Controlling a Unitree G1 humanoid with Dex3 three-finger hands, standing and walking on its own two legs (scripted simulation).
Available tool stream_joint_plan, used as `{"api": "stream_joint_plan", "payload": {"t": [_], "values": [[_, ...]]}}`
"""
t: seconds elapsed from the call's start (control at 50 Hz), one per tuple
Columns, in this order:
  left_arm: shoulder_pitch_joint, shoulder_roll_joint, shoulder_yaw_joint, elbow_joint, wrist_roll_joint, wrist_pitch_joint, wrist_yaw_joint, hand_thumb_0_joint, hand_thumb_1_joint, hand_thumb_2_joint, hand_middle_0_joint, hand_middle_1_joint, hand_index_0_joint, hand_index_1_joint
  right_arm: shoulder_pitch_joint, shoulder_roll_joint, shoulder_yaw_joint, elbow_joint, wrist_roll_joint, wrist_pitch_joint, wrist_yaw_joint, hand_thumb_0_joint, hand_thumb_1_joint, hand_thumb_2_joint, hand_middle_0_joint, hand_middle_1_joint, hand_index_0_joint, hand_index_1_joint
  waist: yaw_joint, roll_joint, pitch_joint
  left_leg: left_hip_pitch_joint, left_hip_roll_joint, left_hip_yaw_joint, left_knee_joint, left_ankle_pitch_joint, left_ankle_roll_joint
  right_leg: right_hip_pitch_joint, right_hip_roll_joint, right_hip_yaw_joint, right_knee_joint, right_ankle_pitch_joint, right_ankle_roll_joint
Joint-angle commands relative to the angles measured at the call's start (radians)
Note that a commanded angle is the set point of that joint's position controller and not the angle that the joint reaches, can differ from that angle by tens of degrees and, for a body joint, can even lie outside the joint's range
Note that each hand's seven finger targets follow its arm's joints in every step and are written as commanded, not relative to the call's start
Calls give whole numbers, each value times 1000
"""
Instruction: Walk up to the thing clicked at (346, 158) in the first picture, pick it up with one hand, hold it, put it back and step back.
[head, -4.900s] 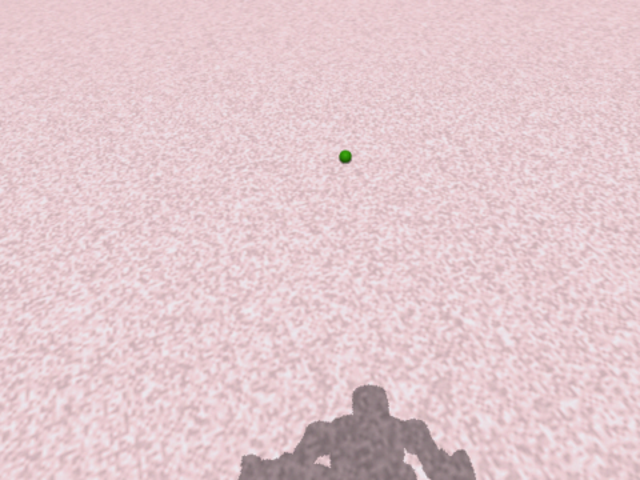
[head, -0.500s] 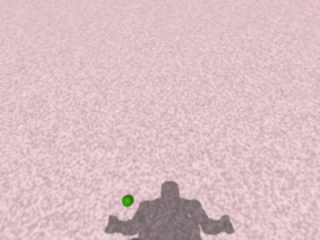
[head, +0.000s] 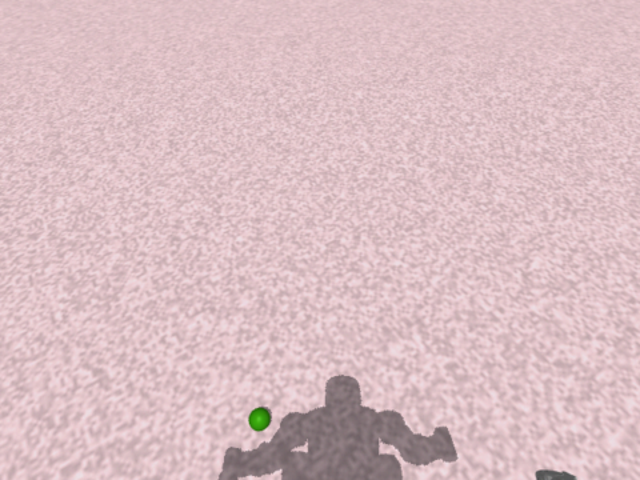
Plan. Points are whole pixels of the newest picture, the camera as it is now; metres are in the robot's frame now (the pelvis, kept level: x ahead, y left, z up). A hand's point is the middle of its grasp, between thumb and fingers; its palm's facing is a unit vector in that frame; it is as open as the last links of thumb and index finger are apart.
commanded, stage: walk up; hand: left
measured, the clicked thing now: (259, 419) +0.43 +0.23 -0.75
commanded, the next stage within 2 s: stand in 0.64 s
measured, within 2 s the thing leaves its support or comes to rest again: neither
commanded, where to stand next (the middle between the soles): +0.10 -0.02 m, yaw -1 degrees
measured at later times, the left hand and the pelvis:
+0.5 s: hand out of the picture +0.08 +0.25 -0.16, palm faces -0.03 -0.95 -0.32, open 7.4 cm; pelvis +0.01 +0.00 +0.00, yaw +0 degrees
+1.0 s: hand out of the picture +0.10 +0.25 -0.15, palm faces -0.02 -0.94 -0.34, open 7.4 cm; pelvis +0.03 -0.01 +0.00, yaw +1 degrees
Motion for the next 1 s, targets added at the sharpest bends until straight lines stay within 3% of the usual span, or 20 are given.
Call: {"api": "stream_joint_plan", "payload": {"t": [0.0, 0.08, 0.2, 0.42, 0.5, 0.6, 0.64, 0.68, 0.82, 0.88, 0.94, 0.98], "values": [[-38, 213, 40, -36, 4, -23, 14, 0, 900, 900, -200, -300, -200, -300, -42, -210, -44, -33, 2, -16, -13, 0, -900, -900, 200, 300, 200, 300, -8, -24, -118, 91, 105, -108, -121, -30, 25, -5, -87, 85, -113, 31, -53], [-42, 210, 44, -38, 5, -22, 14, 0, 900, 900, -200, -300, -200, -300, -28, -210, -46, -26, 1, -20, -15, 0, -900, -900, 200, 300, 200, 300, -9, -16, -148, 104, 106, -96, -122, 47, 22, 37, -89, 79, -113, 80, -51], [-33, 206, 46, -41, 8, -15, 13, 0, 900, 900, -200, -300, -200, -300, -22, -209, -47, -25, -2, -18, -15, 0, -900, -900, 200, 300, 200, 300, -11, -1, -119, 71, 108, -114, -158, -66, 21, 27, -84, 76, -118, 14, -51], [-35, 203, 53, -48, 9, -13, 14, 0, 900, 900, -200, -300, -200, -300, 7, -207, -49, -26, -3, -19, -18, 0, -900, -900, 200, 300, 200, 300, -19, -5, -126, 60, 102, -113, -148, -25, 20, 43, -85, 73, -109, 58, -49], [-34, 203, 54, -48, 7, -15, 15, 0, 900, 900, -200, -300, -200, -300, 16, -199, -49, -30, -2, -18, -17, 0, -900, -900, 200, 300, 200, 300, -22, -15, -132, 91, 100, -102, -125, 52, 18, 36, -87, 74, -113, 79, -45], [-44, 201, 55, -53, 10, -14, 17, 0, 900, 900, -200, -300, -200, -300, 14, -200, -51, -33, -3, -14, -17, 0, -900, -900, 200, 300, 200, 300, -26, -21, -126, 83, 101, -102, -124, 46, 21, 37, -87, 71, -118, 75, -44], [-32, 205, 52, -53, 15, -14, 17, 0, 900, 900, -200, -300, -200, -300, 35, -210, -54, -33, -15, -12, -20, 0, -900, -900, 200, 300, 200, 300, -33, 0, -112, 63, 104, -111, -157, -105, 17, 10, -86, 73, -126, -55, -45], [-25, 206, 51, -56, 20, -12, 17, 0, 900, 900, -200, -300, -200, -300, 22, -211, -58, -40, -16, -10, -19, 0, -900, -900, 200, 300, 200, 300, -29, -11, -93, 43, 106, -116, -158, -142, 18, -8, -85, 71, -126, -97, -47], [-23, 214, 54, -69, 15, -23, 17, 0, 900, 900, -200, -300, -200, -300, 39, -197, -54, -48, -13, -19, -18, 0, -900, -900, 200, 300, 200, 300, -32, -14, -102, 64, 100, -107, -140, -15, 17, 14, -95, 76, -120, -1, -48], [-25, 211, 54, -74, 14, -25, 20, 0, 900, 900, -200, -300, -200, -300, 37, -204, -57, -48, -13, -24, -20, 0, -900, -900, 200, 300, 200, 300, -29, -15, -146, 113, 111, -98, -109, 141, 18, 50, -102, 74, -108, 109, -48], [-21, 209, 53, -74, 13, -24, 21, 0, 900, 900, -200, -300, -200, -300, 31, -203, -56, -46, -10, -23, -22, 0, -900, -900, 200, 300, 200, 300, -27, -14, -143, 118, 112, -99, -108, 179, 14, 62, -98, 62, -106, 137, -45], [-21, 206, 52, -73, 14, -23, 22, 0, 900, 900, -200, -300, -200, -300, 34, -207, -55, -46, -9, -20, -23, 0, -900, -900, 200, 300, 200, 300, -29, -12, -145, 114, 108, -92, -106, 154, 17, 67, -99, 62, -114, 127, -44]]}}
